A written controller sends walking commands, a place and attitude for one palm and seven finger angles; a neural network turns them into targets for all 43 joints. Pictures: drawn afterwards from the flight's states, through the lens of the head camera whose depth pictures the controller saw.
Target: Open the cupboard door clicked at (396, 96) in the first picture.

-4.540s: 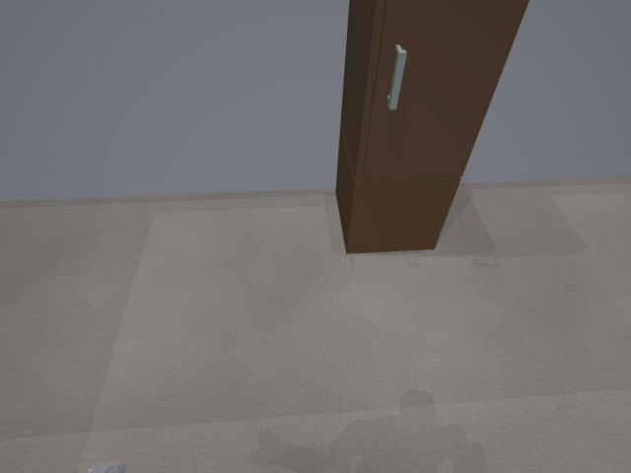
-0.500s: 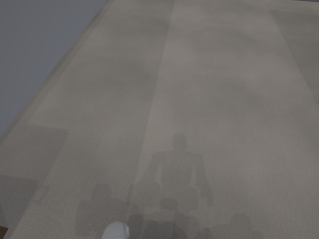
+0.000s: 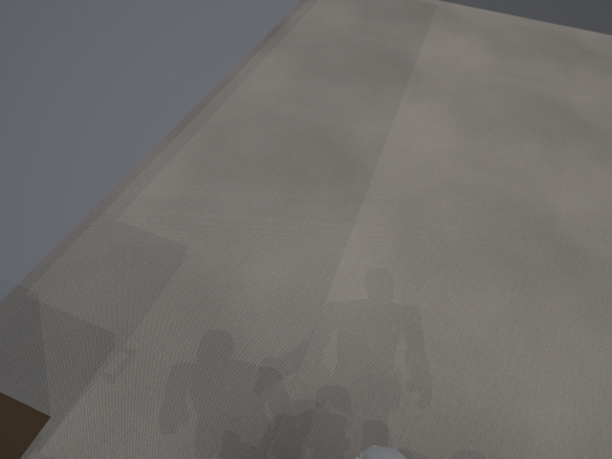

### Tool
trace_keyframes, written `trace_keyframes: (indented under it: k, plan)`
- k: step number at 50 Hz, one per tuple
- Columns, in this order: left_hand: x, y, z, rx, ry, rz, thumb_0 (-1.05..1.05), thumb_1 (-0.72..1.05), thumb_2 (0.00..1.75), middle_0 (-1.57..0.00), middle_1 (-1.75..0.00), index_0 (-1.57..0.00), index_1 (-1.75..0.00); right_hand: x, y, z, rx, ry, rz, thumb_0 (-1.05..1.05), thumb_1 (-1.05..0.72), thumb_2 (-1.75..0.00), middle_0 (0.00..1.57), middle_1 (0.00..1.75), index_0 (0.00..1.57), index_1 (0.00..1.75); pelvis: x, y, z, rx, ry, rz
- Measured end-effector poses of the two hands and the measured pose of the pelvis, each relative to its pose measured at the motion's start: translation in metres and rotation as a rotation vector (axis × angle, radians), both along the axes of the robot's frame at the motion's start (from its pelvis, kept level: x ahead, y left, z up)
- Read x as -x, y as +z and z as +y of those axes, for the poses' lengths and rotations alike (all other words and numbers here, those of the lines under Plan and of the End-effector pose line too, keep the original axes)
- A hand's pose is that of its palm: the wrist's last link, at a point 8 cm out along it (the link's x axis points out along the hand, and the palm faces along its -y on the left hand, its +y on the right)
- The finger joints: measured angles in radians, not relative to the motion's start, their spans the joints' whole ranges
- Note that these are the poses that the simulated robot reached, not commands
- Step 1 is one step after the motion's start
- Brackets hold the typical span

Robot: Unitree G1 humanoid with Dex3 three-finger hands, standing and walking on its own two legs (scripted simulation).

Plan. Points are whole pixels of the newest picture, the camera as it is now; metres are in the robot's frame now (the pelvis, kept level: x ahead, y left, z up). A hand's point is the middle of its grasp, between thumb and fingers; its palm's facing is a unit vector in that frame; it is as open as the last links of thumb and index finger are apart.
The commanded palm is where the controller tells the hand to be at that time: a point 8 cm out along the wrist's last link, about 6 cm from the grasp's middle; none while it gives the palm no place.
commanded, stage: turn to face it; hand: left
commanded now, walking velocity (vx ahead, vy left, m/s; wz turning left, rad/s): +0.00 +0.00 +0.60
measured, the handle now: out of the picture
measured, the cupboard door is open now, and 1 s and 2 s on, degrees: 0 0 0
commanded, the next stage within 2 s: take the last steps up to it in 1.90 s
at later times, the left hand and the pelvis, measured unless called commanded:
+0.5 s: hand out of the picture +0.02 +0.12 -0.14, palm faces +0.34 -0.90 -0.28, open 7.4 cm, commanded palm none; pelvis +0.00 -0.08 +0.01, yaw +20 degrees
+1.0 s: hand out of the picture -0.08 +0.17 -0.16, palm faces +0.63 -0.73 -0.28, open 7.4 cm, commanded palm none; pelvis -0.01 -0.06 +0.00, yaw +37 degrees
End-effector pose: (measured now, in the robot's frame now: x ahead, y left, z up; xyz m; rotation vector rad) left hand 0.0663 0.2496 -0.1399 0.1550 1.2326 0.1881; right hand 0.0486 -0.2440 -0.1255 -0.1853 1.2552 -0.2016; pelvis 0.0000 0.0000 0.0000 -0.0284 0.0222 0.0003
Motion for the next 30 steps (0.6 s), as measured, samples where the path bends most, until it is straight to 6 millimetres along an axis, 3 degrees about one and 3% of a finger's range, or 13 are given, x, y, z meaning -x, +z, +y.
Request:
trace_keyframes:
  k: [6, 12, 17, 22, 26, 30]
  plan:
    - [-0.011, 0.012, -0.008, -0.042, 0.039, -0.049, 0.01, 0.91, 0.9, -0.2, -0.3, -0.2, -0.3, -0.002, -0.006, -0.023, -0.009, 0.031, 0.036, 0.0, -0.91, -0.9, 0.21, 0.3, 0.21, 0.3, -0.003, 0.0, -0.02, -0.008, 0.073, 0.011]
    - [-0.012, 0.023, -0.037, -0.088, 0.081, -0.131, 0.01, 0.91, 0.9, -0.2, -0.3, -0.2, -0.3, -0.016, -0.025, -0.058, -0.038, 0.081, 0.04, 0.01, -0.91, -0.9, 0.21, 0.3, 0.21, 0.3, -0.002, -0.009, -0.053, -0.034, 0.152, 0.009]
    - [0.017, 0.037, -0.061, -0.102, 0.151, -0.124, 0.01, 0.91, 0.9, -0.2, -0.3, -0.2, -0.3, -0.045, -0.023, -0.076, -0.05, 0.16, 0.032, 0.01, -0.91, -0.9, 0.2, 0.3, 0.2, 0.3, -0.004, 0.0, -0.071, -0.063, 0.226, -0.014]
    - [0.048, 0.038, -0.078, -0.092, 0.225, -0.082, 0.01, 0.9, 0.9, -0.2, -0.3, -0.2, -0.3, -0.076, -0.017, -0.079, -0.057, 0.248, 0.011, 0.01, -0.91, -0.9, 0.2, 0.3, 0.2, 0.3, -0.005, 0.005, -0.082, -0.089, 0.299, -0.019]
    - [0.08, 0.033, -0.087, -0.074, 0.301, -0.041, 0.01, 0.9, 0.9, -0.2, -0.3, -0.2, -0.3, -0.102, -0.015, -0.069, -0.05, 0.335, 0.015, 0.01, -0.91, -0.9, 0.2, 0.3, 0.2, 0.3, -0.004, 0.005, -0.084, -0.094, 0.357, -0.015]
    - [0.121, 0.024, -0.089, -0.057, 0.389, 0.024, 0.01, 0.9, 0.9, -0.2, -0.3, -0.2, -0.3, -0.133, -0.012, -0.045, -0.044, 0.435, -0.009, 0.01, -0.91, -0.9, 0.2, 0.3, 0.2, 0.3, -0.001, 0.003, -0.08, -0.087, 0.411, -0.009]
